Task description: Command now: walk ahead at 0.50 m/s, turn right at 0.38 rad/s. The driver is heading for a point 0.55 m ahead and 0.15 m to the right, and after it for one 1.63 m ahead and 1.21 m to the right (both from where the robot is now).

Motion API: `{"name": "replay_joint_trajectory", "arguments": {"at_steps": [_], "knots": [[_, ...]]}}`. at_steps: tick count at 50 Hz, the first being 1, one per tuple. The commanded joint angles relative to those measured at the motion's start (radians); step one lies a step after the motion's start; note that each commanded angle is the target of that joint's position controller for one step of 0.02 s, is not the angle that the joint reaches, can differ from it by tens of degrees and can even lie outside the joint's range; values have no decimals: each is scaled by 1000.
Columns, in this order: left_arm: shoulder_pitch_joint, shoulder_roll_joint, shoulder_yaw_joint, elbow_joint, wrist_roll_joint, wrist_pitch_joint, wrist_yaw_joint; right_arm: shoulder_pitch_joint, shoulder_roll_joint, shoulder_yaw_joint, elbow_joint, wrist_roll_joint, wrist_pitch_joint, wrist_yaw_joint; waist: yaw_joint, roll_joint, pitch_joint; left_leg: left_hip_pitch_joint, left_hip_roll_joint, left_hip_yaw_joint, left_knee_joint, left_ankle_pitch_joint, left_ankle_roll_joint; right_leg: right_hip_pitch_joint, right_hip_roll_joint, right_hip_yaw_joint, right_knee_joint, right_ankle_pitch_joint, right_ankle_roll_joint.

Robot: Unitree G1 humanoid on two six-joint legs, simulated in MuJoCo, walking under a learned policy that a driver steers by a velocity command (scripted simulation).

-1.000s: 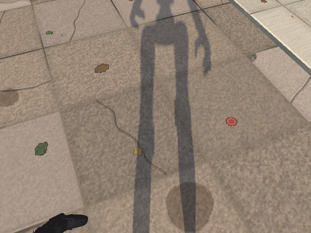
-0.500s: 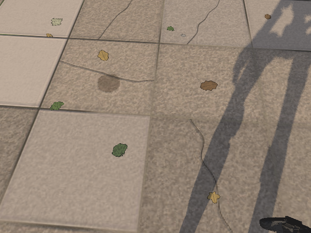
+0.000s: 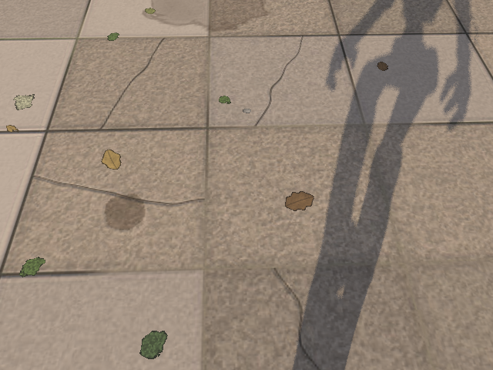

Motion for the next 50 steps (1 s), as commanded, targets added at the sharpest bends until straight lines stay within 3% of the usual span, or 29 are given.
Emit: {"name": "replay_joint_trajectory", "arguments": {"at_steps": [1, 2, 3, 4, 5, 6, 8, 9, 11, 13, 18, 24, 26, 28, 29, 30, 31, 32, 33, 34, 35, 36, 38, 42, 45, 50], "knots": [[-20, 80, 19, -71, 2, -18, 6, 24, -163, -28, -15, -6, -5, -21, 38, 119, -3, 13, 318, 9, 232, 1225, 11, 89, 87, -82, -41, -127, -59], [82, 101, 29, -43, 3, -22, 11, 14, -180, -32, -15, -11, 3, -24, 83, 130, -60, 6, 322, 19, 383, 1292, 8, 192, 115, -84, -64, -167, -84], [229, 128, 44, 0, 11, -31, 16, -6, -194, -34, -23, -7, 8, -24, 154, 118, -134, -79, 310, 41, 590, 1190, 2, 383, 123, -52, -140, -136, -118], [382, 206, 72, 31, 27, -32, 29, -32, -180, -27, -60, 1, 2, -21, 224, 32, -232, -292, 267, 69, 901, 842, -11, 632, -42, 169, -180, -194, -191], [341, 292, 99, 13, 8, -18, 37, 3, -101, -17, -113, 20, -12, 0, 138, -253, -305, -739, 5, 39, 1301, -119, -71, 903, -316, 753, -272, -97, -361], [303, 271, 98, 17, -33, -14, 28, -48, -157, -23, -121, -5, -19, 6, 147, -56, -290, -855, 60, -160, 1358, -122, -53, 888, -309, 768, -311, -36, -380], [218, 171, 74, 17, -24, -11, 34, -115, -140, -15, -150, 8, -37, 14, 87, 74, -67, -852, 155, -156, 1204, -8, -58, 621, -249, 539, -366, 57, -304], [193, 145, 66, 19, -23, -17, 39, -135, -131, -15, -160, -5, -24, 15, 56, 88, -25, -811, 181, -157, 1125, -6, -72, 528, -196, 475, -382, 101, -266], [173, 142, 60, 17, -26, -30, 42, -97, -112, -8, -157, -27, 18, 21, 18, 45, -27, -730, 192, -139, 1038, -2, -102, 432, -133, 390, -412, 165, -240], [194, 172, 68, 25, -29, -42, 39, -115, -99, -4, -173, -28, 38, 25, 15, 21, -28, -727, 194, -111, 955, 30, -127, 392, -98, 351, -429, 194, -236], [270, 187, 76, 33, -32, -38, 39, -320, -95, 2, -246, -19, 42, 31, 86, -20, 1, -791, 189, -89, 681, 244, -160, 422, -47, 346, -435, 154, -171], [346, 202, 83, 35, -13, -30, 52, -466, -109, 10, -307, -5, 24, 36, 144, -40, -12, -790, 135, -102, 494, 273, -137, 572, -78, 421, -333, 274, -148], [306, 217, 87, 18, -9, -31, 59, -420, -132, 4, -304, -2, 16, 33, 106, -53, -18, -679, 119, -121, 417, 225, -114, 559, -91, 455, -290, 290, -120], [245, 232, 89, 0, -10, -38, 54, -245, -171, -13, -252, 0, 3, 19, 18, -42, -81, -409, 77, -107, 338, 168, -79, 488, -54, 451, -144, 386, -79], [238, 209, 81, -4, -22, -47, 44, -115, -214, -29, -226, -12, -11, 6, -47, 25, -163, -202, 152, -170, 289, 158, -43, 410, 13, 395, 54, 323, -52], [271, 119, 58, -39, -52, -53, 42, 18, -298, -50, -231, -38, -13, -14, -77, 166, -314, 49, 427, -456, 255, 31, 21, 236, 100, 275, 353, -2, -11], [368, 110, 53, -58, -47, -44, 48, -31, -337, -62, -236, -31, 6, -12, 3, 331, -349, 102, 589, -817, 171, 188, 123, 25, 196, 181, 518, -560, 4], [353, 174, 63, -15, -13, -22, 61, -89, -237, -47, -245, -12, 16, -8, 32, 150, -220, -24, 559, -732, 210, 253, 131, -18, 96, 182, 604, -488, 4], [293, 176, 67, -12, -6, -13, 55, -133, -156, -26, -253, -1, 15, -4, 32, 57, -123, -141, 505, -551, 214, 430, 117, 6, 76, 167, 597, -425, 16], [266, 156, 66, -18, -6, -5, 48, -160, -121, -15, -251, -1, 15, -1, 47, 53, -87, -209, 453, -408, 200, 574, 92, 27, 47, 153, 563, -394, 28], [252, 148, 67, -24, 4, 9, 40, -158, -111, -10, -243, 2, 11, -3, 55, 106, -70, -250, 418, -318, 192, 674, 78, 42, 30, 142, 541, -381, 40], [257, 138, 66, -25, 7, 23, 31, -160, -117, -11, -236, 4, 7, -2, 64, 143, -68, -283, 390, -248, 184, 758, 74, 64, 34, 125, 546, -366, 52], [241, 126, 64, -45, -1, 37, 19, -146, -133, -18, -225, 8, -1, 2, 75, 160, -93, -288, 385, -179, 178, 861, 83, 66, 46, 115, 533, -322, 64], [140, 99, 49, -96, 0, 51, 2, -155, -147, -27, -214, 9, 14, -5, 72, 163, -73, -298, 382, -65, 153, 819, 90, 28, 19, 82, 386, -208, 80], [78, 76, 33, -126, 0, 51, -11, -162, -157, -33, -210, 10, 24, -4, 60, 170, -72, -341, 360, 24, 168, 749, 69, 132, 8, 39, 202, -113, 67], [15, 104, 40, -171, 3, 48, -8, -117, -204, -58, -196, 15, 51, 0, 26, 173, -70, -286, 403, 35, 291, 665, 40, 214, 31, -4, 12, -214, 27]]}}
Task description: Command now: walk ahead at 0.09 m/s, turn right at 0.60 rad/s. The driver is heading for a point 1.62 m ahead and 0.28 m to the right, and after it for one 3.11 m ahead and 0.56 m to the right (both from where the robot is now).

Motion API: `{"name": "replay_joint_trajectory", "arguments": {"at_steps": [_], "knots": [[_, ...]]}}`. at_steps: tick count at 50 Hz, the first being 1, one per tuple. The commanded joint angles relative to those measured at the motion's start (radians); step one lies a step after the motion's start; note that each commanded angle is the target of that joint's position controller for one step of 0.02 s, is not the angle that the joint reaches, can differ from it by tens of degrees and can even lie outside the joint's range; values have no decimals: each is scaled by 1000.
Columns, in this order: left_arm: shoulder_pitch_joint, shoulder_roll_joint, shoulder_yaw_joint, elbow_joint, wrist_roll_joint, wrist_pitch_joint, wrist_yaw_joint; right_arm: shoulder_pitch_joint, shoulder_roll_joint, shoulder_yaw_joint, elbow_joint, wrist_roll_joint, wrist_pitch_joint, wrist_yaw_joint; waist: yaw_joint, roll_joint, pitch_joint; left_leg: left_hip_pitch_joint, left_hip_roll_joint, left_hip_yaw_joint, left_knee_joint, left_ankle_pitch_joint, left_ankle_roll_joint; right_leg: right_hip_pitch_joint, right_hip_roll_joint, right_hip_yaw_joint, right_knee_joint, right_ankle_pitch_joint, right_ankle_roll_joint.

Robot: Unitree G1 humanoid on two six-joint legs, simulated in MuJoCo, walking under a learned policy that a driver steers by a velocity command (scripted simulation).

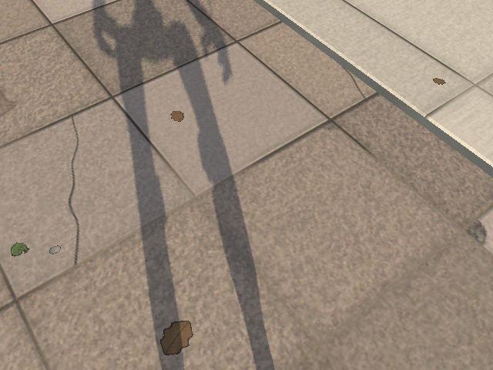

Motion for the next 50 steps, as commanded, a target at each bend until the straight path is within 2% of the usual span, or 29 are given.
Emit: {"name": "replay_joint_trajectory", "arguments": {"at_steps": [1, 2, 3, 4, 5, 6, 7, 9, 12, 17, 21, 23, 25, 26, 27, 28, 29, 30, 32, 37, 40, 42, 43, 44, 45, 46, 47, 48, 50], "knots": [[36, 80, 25, -70, 5, -16, 5, -5, -174, -51, -56, 7, 10, -6, 24, 152, -119, 34, 247, -91, 54, 599, 103, 151, 28, -33, -125, -39, -35], [87, 83, 29, -56, 14, -29, 14, 6, -170, -52, -50, 9, 19, -7, 51, 95, -149, 12, 219, -61, 183, 544, 72, 244, 44, -25, -229, 37, -54], [163, 162, 50, -45, 25, -43, 30, 66, -155, -49, -54, 1, 24, -6, 75, -73, -214, -107, 158, -25, 407, 323, 13, 406, -75, 160, -311, 266, -98], [168, 304, 84, -72, 5, -35, 42, 86, -76, -25, -125, 0, 36, 2, 52, -304, -260, -406, -35, -19, 674, -382, -53, 551, -377, 576, -327, 661, -289], [254, 267, 88, -52, -40, -27, 44, 12, -118, -33, -116, -21, 58, -8, 130, -125, -319, -423, -28, -204, 778, -402, -56, 550, -366, 559, -327, 662, -349], [214, 234, 76, -44, -34, -20, 52, -24, -107, -32, -127, -5, 65, -8, 101, -105, -238, -452, -13, -232, 800, -328, -55, 485, -321, 477, -336, 598, -338], [145, 185, 61, -46, -26, -11, 60, -44, -103, -30, -122, 0, 63, -11, 71, -75, -152, -451, 6, -247, 747, -243, -51, 396, -254, 408, -367, 490, -291], [51, 130, 45, -64, -26, -5, 67, -25, -120, -36, -110, -19, 67, -11, 25, -99, -124, -388, 7, -244, 670, -152, -51, 312, -160, 340, -390, 400, -227], [71, 155, 53, -55, -18, -14, 56, -10, -99, -33, -105, -14, 81, -6, 21, -61, -167, -341, -23, -243, 608, -136, -55, 295, -139, 347, -392, 370, -221], [107, 177, 68, -43, -8, -5, 49, -81, -88, -28, -135, -9, 86, -9, 58, -97, -146, -331, -45, -261, 451, -123, -51, 272, -126, 449, -429, 56, -218], [101, 183, 75, -41, -1, 3, 41, -89, -86, -25, -145, 2, 73, -14, 62, -106, -143, -242, -84, -263, 327, -136, -31, 239, -111, 516, -418, 26, -197], [86, 182, 77, -40, -2, 6, 37, -55, -86, -24, -141, 10, 65, -20, 48, -116, -145, -163, -108, -263, 222, -139, -10, 221, -100, 554, -409, 56, -174], [55, 174, 76, -38, -19, 8, 40, 26, -84, -24, -120, 9, 52, -33, -3, -104, -138, -5, -115, -255, -23, -35, 17, 147, -53, 550, -378, -4, -108], [67, 135, 66, -43, -29, 4, 47, 36, -142, -37, -120, -3, 45, -43, 2, -11, -128, 68, 8, -368, -160, -76, 44, 63, 19, 490, -300, -152, -45], [71, 88, 57, -69, -44, -2, 51, -6, -254, -60, -148, -17, 46, -44, 17, 223, -115, 97, 274, -668, -267, -193, 141, -100, 185, 266, -66, -287, 13], [77, 158, 75, -51, 5, -4, 57, -74, -255, -64, -161, -25, 50, -36, 27, 202, -58, -61, 361, -708, -275, -100, 216, -98, 178, 165, 169, -310, 26], [83, 178, 84, -37, 13, -4, 52, -97, -176, -42, -168, -22, 46, -31, 54, 134, -53, -132, 316, -639, -239, 32, 224, -24, 140, 185, 290, -271, 27], [123, 163, 83, -14, 7, 1, 45, -145, -129, -28, -169, -15, 43, -25, 90, 105, -43, -154, 242, -528, -212, 133, 197, 7, 141, 183, 362, -219, 29], [175, 140, 74, 14, -1, 13, 31, -172, -114, -24, -177, -11, 38, -25, 96, 162, -70, -77, 164, -406, -163, 311, 173, -11, 148, 159, 449, -181, 45], [74, 91, 42, -6, -15, 22, 36, -33, -134, -34, -122, -5, 33, -22, 8, 173, -102, 122, 177, -369, -82, 523, 195, -16, 122, 136, 223, -234, 76], [56, 73, 21, -2, -26, 25, 43, -33, -155, -39, -102, -10, 40, -8, -5, 222, -117, 87, 172, -351, -57, 551, 194, 146, 99, 61, -1, -285, 58], [80, 72, 14, 15, -32, 19, 51, -26, -167, -44, -80, -7, 50, 0, 11, 232, -117, 68, 166, -352, -20, 614, 185, 237, 97, 24, -177, -197, 38], [113, 63, 9, 33, -27, 12, 57, -34, -164, -42, -71, 1, 54, 3, 39, 207, -114, 34, 153, -337, 12, 612, 155, 321, 92, 14, -348, -54, 25], [117, 81, 7, 41, -14, 0, 63, -17, -152, -39, -62, 4, 51, 4, 42, 167, -121, -32, 143, -333, 31, 534, 104, 425, 52, 72, -462, 98, 9], [121, 124, 6, 40, 6, -15, 69, 19, -89, -21, -69, 3, 44, 12, 17, 29, -169, -141, 99, -302, 84, 326, 45, 565, -116, 257, -504, 154, -20], [44, 149, 0, 38, -2, -23, 76, 29, -9, 8, -77, 13, 41, 15, -27, -136, -123, -131, 5, -234, -6, -13, 5, 424, -255, 346, -447, 402, -101], [17, 89, -14, 46, -9, -31, 75, 6, -49, 2, -46, 6, 52, 9, -7, -102, -110, -11, 24, -241, -32, -47, -1, 352, -227, 275, -406, 359, -122], [-6, 85, -17, 48, -7, -36, 77, -27, -81, -7, -40, 6, 53, 11, -3, -99, -82, -26, 7, -249, -47, 43, -1, 360, -173, 233, -398, 291, -91], [24, 142, 1, 68, -10, -36, 96, -63, -135, -24, -39, 4, 48, 19, 28, -136, -66, -72, -10, -250, -4, 159, -2, 389, -121, 191, -389, 233, -59]]}}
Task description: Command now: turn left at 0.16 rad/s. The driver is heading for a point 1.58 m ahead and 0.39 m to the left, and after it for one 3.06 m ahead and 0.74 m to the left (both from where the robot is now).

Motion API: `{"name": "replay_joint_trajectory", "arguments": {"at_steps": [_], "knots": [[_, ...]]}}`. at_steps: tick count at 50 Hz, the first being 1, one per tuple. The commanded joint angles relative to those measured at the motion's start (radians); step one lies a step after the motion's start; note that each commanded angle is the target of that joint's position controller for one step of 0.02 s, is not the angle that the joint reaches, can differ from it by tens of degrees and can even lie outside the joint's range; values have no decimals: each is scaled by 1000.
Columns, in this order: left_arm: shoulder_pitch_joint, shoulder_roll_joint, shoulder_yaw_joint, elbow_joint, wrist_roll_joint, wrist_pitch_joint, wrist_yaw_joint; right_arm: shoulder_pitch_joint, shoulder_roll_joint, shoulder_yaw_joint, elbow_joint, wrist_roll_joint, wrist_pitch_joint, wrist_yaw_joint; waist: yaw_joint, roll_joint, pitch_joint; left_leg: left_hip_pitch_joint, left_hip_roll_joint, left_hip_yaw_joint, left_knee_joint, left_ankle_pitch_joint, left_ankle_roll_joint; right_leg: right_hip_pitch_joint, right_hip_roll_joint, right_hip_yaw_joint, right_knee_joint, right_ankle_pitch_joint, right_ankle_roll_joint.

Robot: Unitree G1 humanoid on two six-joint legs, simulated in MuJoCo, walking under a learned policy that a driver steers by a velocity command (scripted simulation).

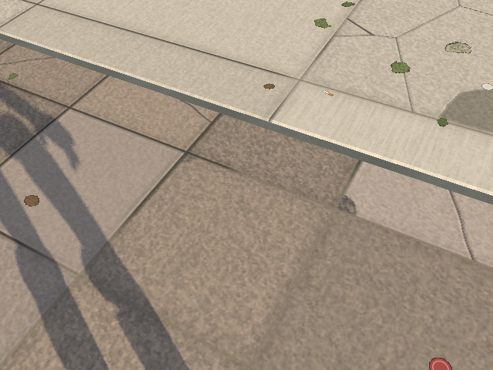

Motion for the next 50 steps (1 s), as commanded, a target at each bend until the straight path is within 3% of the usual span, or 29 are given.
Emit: {"name": "replay_joint_trajectory", "arguments": {"at_steps": [1, 4, 6, 7, 9, 13, 15, 16, 17, 18, 19, 21, 23, 25, 33, 42, 45, 46, 47, 48, 49, 50], "knots": [[13, 207, 54, -28, -8, -19, 27, -43, -150, -37, -56, 1, -17, 8, 51, -193, -29, -63, 10, -47, 32, 102, 14, 44, -186, 118, -86, 305, -49], [40, 203, 65, -19, -9, -6, 30, -22, -108, -33, -49, 0, -8, 3, 63, -181, -14, -148, -27, -11, 176, -81, 14, 21, -274, 139, -83, 328, -118], [25, 185, 62, -34, 1, -1, 30, -21, -103, -42, -50, -5, 7, 5, 76, -198, 9, -215, -30, -5, 401, -315, 27, -17, -354, 178, -98, 406, -198], [28, 181, 62, -33, 5, -2, 31, -23, -100, -46, -52, -3, 16, 6, 75, -168, 18, -249, -17, -16, 492, -359, 30, -20, -388, 180, -100, 487, -232], [-4, 178, 63, -33, 10, -5, 31, -9, -84, -45, -52, -1, 22, 9, 45, -126, 10, -248, 9, -23, 481, -323, 29, -8, -367, 119, -84, 522, -214], [-40, 202, 73, -35, 7, -5, 20, -11, -93, -48, -67, 8, 20, 24, 50, -179, -51, -133, -11, 30, 290, -231, 29, 24, -324, 35, -9, 516, -151], [-50, 218, 80, -29, -4, 1, 16, 25, -86, -49, -65, 5, 13, 27, 17, -148, -71, -20, -40, 64, 94, -81, 45, -16, -300, -14, 92, 411, -98], [-12, 209, 80, -17, -1, 0, 13, 32, -115, -55, -68, -7, 0, 21, 9, -52, -75, 55, -20, -29, -48, 40, 61, -84, -253, -63, 213, 234, -39], [25, 147, 66, -43, 11, 4, 7, 45, -244, -81, -90, -21, -17, 11, 34, 222, -83, 161, 249, -411, -150, 305, 122, -295, -127, -160, 481, -184, 40], [-59, 137, 57, -85, 5, 21, 20, 114, -312, -100, -76, -5, -16, 15, -15, 266, -88, 113, 367, -589, -161, 512, 279, -401, -2, -51, 619, -410, 47], [-58, 161, 60, -73, 5, 28, 22, 113, -264, -93, -72, 2, -12, 14, 0, 111, -66, 112, 334, -523, -154, 434, 304, -417, -44, 13, 709, -356, 45], [-45, 168, 65, -44, -7, 18, 12, -16, -192, -74, -96, 4, 1, 2, 51, 24, -1, 67, 209, -381, -157, 288, 238, -425, -79, 32, 682, -187, 44], [-10, 177, 69, -25, 9, 16, 2, -38, -173, -68, -107, 9, 2, -4, 54, 49, -45, 107, 156, -332, -148, 360, 212, -403, -70, 19, 679, -115, 61], [2, 168, 68, -23, 4, 19, -4, -8, -182, -72, -100, 12, -4, -1, 49, 28, -77, 140, 150, -331, -138, 394, 208, -405, -61, 22, 671, -92, 75], [-54, 174, 69, -50, 1, 23, 8, 27, -204, -82, -98, -3, 2, -6, 14, 67, -49, 122, 131, -449, -152, 163, 219, -441, -46, 46, 502, -95, 97], [-33, 169, 54, -57, -14, 5, 15, -14, -189, -71, -94, -20, 4, -6, 20, 74, -81, 35, 121, -505, -101, 286, 216, -251, -19, 31, 328, -135, 54], [34, 155, 46, -41, -19, -5, 20, -52, -179, -62, -82, -13, 10, -9, 57, 69, -78, -6, 97, -510, -68, 315, 176, -99, -7, 19, 105, -68, 24], [69, 143, 42, -30, -15, -12, 25, -66, -167, -54, -78, -5, 11, -12, 82, 52, -73, -51, 68, -496, -45, 252, 137, -3, -19, 25, -61, 44, 11], [52, 180, 45, -35, 0, -21, 33, -38, -131, -42, -74, -2, 5, -12, 59, -36, -73, -105, 16, -444, 14, 100, 82, 61, -124, 147, -160, 69, -9], [18, 221, 40, -63, 11, -27, 38, 45, -69, -26, -67, -7, -2, -12, 10, -211, -109, -162, -92, -298, 173, -193, 38, 126, -353, 382, -219, 178, -51], [-13, 259, 46, -61, 8, -24, 28, 12, -152, -49, -58, -3, 6, -24, 35, -204, -61, -157, -168, -188, 269, -340, 29, -58, -415, 444, -195, 270, -181], [9, 219, 41, -45, 6, -29, 17, 5, -163, -50, -47, -14, 9, -25, 36, -159, -58, -136, -124, -195, 347, -309, 24, -69, -386, 432, -214, 124, -204]]}}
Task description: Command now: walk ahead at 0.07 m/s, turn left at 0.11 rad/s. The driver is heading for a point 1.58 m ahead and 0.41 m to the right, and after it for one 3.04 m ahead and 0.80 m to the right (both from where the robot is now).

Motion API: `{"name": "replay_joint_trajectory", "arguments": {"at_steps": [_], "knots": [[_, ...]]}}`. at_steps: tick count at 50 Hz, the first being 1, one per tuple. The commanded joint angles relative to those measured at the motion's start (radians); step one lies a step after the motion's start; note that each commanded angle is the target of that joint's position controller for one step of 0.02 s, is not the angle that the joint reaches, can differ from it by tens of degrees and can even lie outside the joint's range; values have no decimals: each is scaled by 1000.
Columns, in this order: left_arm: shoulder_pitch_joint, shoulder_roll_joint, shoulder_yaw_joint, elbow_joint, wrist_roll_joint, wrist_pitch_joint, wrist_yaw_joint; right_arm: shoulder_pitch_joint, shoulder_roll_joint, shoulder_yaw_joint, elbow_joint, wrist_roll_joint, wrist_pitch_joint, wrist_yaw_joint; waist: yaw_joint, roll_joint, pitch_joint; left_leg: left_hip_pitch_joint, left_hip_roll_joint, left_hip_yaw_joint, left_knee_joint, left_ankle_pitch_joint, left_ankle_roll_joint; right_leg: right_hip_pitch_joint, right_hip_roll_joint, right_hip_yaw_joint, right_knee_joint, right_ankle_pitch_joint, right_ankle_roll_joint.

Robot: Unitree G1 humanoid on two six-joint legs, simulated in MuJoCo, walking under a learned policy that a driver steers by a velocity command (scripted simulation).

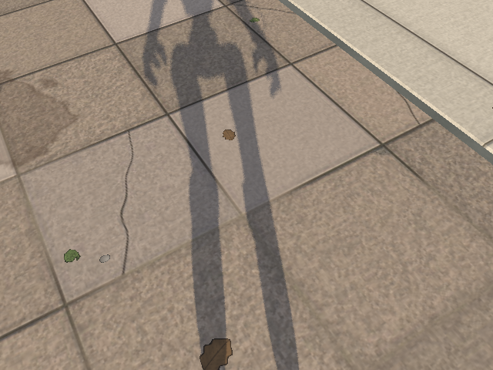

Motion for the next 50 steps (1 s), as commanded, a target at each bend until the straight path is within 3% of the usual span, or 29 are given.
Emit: {"name": "replay_joint_trajectory", "arguments": {"at_steps": [1, 2, 3, 4, 7, 12, 15, 17, 18, 19, 20, 21, 22, 24, 29, 32, 35, 37, 39, 40, 41, 42, 43, 44, 45, 46, 48, 50], "knots": [[-1, 120, 17, -34, 3, -26, -16, 46, -108, -23, -18, -11, -9, -3, -8, -155, -35, -54, 68, 29, 187, -80, -19, 19, -310, 367, -281, -147, -173], [19, 145, 29, -14, 3, -20, -23, 39, -110, -23, -12, -21, -13, 7, -3, -204, 2, -117, 72, 90, 225, -49, -31, 56, -252, 343, -305, -266, -149], [53, 158, 36, 1, -5, -18, -22, 20, -124, -26, -11, -34, -18, 18, 9, -226, 22, -183, 92, 129, 254, -34, -43, 104, -238, 357, -319, -300, -151], [77, 155, 38, 11, -9, -19, -25, 1, -120, -23, -8, -36, -24, 25, 19, -208, 28, -222, 103, 151, 256, -26, -54, 143, -226, 362, -321, -287, -158], [151, 161, 53, 48, -10, -34, -29, -87, -84, -11, -22, -23, -49, 35, 50, -162, 27, -264, 119, 182, 195, -7, -75, 202, -212, 364, -310, -216, -182], [199, 175, 81, 73, -3, -46, -34, -163, -69, -1, -48, -10, -76, 31, 66, -180, 1, -199, 117, 192, 50, -30, -63, 164, -204, 398, -277, -196, -212], [159, 179, 94, 57, -2, -45, -45, -126, -67, 3, -50, 2, -89, 18, 30, -172, -11, -24, 101, 192, -89, 22, -35, 27, -186, 415, -238, -180, -195], [94, 163, 97, 33, -10, -43, -44, 21, -71, -2, -6, 3, -103, -2, -59, -115, -28, 302, 107, 187, -264, 175, -17, -195, -107, 370, -128, -207, -128], [75, 117, 87, 12, -17, -53, -44, 122, -142, -21, 14, -7, -112, -20, -106, -15, -70, 503, 242, 63, -298, 69, 1, -372, -42, 296, 25, -300, -79], [59, 18, 60, -39, -32, -64, -49, 208, -268, -46, 10, -20, -111, -33, -135, 216, -154, 583, 522, -310, -447, -325, 65, -499, 79, 106, 331, -375, -36], [64, 88, 69, -34, -3, -58, -44, 165, -283, -57, 19, -25, -104, -33, -89, 142, -56, 421, 602, -447, -497, -449, 130, -552, 20, 61, 490, -330, -39], [73, 116, 76, -18, 8, -55, -54, 102, -195, -36, 1, -19, -107, -25, -45, 54, 32, 336, 552, -370, -492, -406, 139, -550, -38, 81, 557, -242, -47], [104, 104, 76, 6, 10, -54, -67, 52, -125, -19, -11, -12, -116, -16, -13, 33, 67, 292, 487, -249, -500, -276, 115, -529, -59, 75, 570, -165, -38], [106, 93, 76, 18, 18, -45, -86, 53, -84, -5, -11, -12, -132, -15, -6, 66, 56, 287, 407, -51, -501, 2, 85, -512, -76, 37, 617, -67, -16], [-34, 60, 62, -48, 15, -29, -110, 158, -64, -2, 40, -7, -150, 3, -22, 59, 37, 324, 378, 163, -459, 468, 84, -594, -86, -6, 646, 51, 10], [-144, 34, 43, -97, 16, -31, -124, 161, -55, 2, 56, -8, -151, 5, -30, 59, 65, 285, 352, 259, -456, 584, 79, -546, -81, -65, 461, 132, 15], [-245, 18, 25, -145, 17, -32, -136, 192, -83, -2, 81, -5, -151, -1, -46, 58, 78, 293, 369, 313, -451, 675, 70, -446, -70, -145, 263, 148, -16], [-233, 31, 25, -150, 19, -31, -129, 205, -102, -5, 99, -4, -146, -8, -27, 63, 48, 345, 381, 354, -369, 929, 57, -352, -28, -188, 188, 105, -59], [-120, 63, 37, -123, 24, -33, -115, 210, -136, -12, 111, -6, -132, -20, 33, 85, -38, 389, 396, 388, -158, 1236, 50, -201, 38, -212, 166, 24, -112], [-1, 92, 50, -90, 25, -40, -107, 210, -149, -15, 110, -6, -124, -23, 82, 87, -111, 355, 405, 390, 9, 1228, 50, -51, 62, -190, 131, 14, -143], [162, 131, 72, -36, 33, -47, -92, 196, -154, -15, 101, -6, -120, -20, 156, 53, -194, 228, 385, 407, 246, 1055, 35, 180, 60, -144, 63, 21, -181], [231, 222, 101, -23, 38, -43, -72, 236, -75, 1, 64, -6, -123, -5, 139, -112, -289, -75, 315, 404, 571, 381, 5, 456, -184, 178, 40, -143, -252], [208, 291, 119, -57, 12, -31, -68, 224, -67, -1, -5, 6, -129, 8, 105, -243, -408, -359, 125, 270, 870, -170, -30, 614, -413, 730, -89, -104, -396], [204, 258, 116, -47, -4, -21, -58, 87, -130, -14, -29, -2, -138, 11, 142, -88, -307, -469, 182, 146, 879, -53, -20, 557, -366, 624, -144, -48, -362], [148, 216, 106, -38, -13, -24, -49, 65, -106, -4, -44, 6, -150, 14, 99, -66, -167, -466, 227, 155, 796, 43, -17, 399, -344, 485, -167, 48, -337], [106, 169, 94, -37, -11, -32, -46, 79, -98, -2, -29, 1, -153, 12, 47, -11, -82, -400, 260, 160, 695, 71, -21, 250, -291, 396, -188, 180, -296], [55, 120, 76, -39, -13, -52, -42, 140, -77, 3, -7, -29, -116, 16, -22, -10, -57, -270, 286, 159, 603, 57, -43, 93, -217, 266, -213, 332, -263], [80, 101, 66, -18, -15, -78, -49, 170, -49, 6, 8, -36, -87, 29, -39, -27, -64, -233, 287, 189, 537, 78, -51, 50, -193, 195, -243, 407, -252]]}}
